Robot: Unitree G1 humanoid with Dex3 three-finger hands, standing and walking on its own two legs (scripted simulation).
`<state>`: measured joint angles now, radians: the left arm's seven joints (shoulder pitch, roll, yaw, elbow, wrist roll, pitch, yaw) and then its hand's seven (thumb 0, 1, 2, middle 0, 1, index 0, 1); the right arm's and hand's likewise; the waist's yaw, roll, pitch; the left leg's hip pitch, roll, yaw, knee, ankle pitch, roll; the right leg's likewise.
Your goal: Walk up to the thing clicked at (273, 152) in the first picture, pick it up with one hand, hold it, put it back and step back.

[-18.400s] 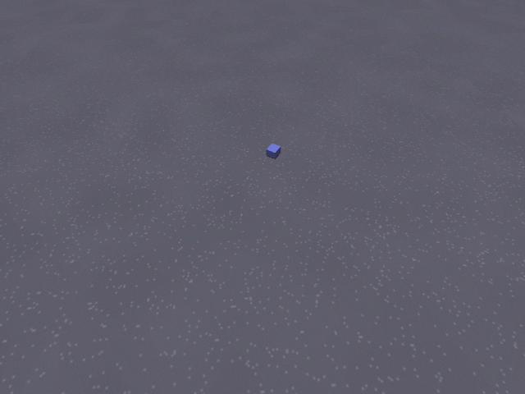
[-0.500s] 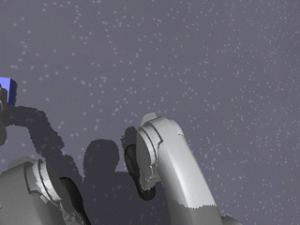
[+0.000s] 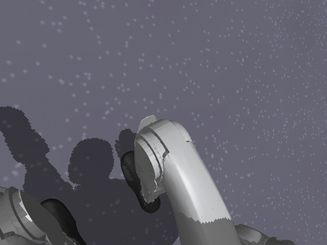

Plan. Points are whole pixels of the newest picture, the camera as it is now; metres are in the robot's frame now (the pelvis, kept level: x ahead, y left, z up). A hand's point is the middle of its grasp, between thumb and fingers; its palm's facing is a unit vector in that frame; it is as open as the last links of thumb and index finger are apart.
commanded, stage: rest palm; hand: left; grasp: from above
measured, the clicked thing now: out of the picture +0.50 +0.26 -0.29
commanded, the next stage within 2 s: close in 0.08 s
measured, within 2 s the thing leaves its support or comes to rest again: neither
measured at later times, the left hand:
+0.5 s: hand out of the picture +0.48 +0.24 -0.26, palm faces +0.02 -0.51 -0.86, open 10.0 cm
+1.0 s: hand out of the picture +0.48 +0.24 -0.26, palm faces +0.01 -0.50 -0.87, open 9.3 cm
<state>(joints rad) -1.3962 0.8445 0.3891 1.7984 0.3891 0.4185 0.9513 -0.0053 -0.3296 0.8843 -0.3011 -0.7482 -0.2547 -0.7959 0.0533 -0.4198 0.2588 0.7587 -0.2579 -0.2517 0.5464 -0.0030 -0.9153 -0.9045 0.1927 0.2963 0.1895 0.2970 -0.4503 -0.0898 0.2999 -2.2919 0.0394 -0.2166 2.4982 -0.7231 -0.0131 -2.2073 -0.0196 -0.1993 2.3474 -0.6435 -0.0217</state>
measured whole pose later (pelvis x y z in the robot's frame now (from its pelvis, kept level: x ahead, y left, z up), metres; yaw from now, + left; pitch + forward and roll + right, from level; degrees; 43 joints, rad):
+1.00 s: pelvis +0.01 +0.01 -0.02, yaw -2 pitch +27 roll -14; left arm -1.39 0.92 0.30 1.85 0.31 0.39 0.94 -0.01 0.13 0.65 -0.61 -0.63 -0.61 -0.64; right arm 0.03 -0.47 0.37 0.65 -0.23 -0.23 0.57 0.00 -0.91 -0.90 0.19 0.30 0.19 0.30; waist -0.48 -0.10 0.32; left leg -2.33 0.03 -0.27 2.58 -0.75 -0.01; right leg -2.22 -0.01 -0.24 2.39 -0.66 -0.01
